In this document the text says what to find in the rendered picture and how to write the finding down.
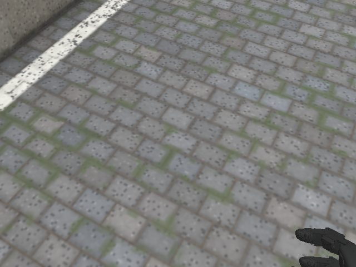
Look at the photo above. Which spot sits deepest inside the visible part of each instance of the robot right hand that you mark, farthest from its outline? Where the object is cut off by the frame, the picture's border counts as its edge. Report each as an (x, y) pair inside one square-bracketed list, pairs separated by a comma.
[(333, 242)]

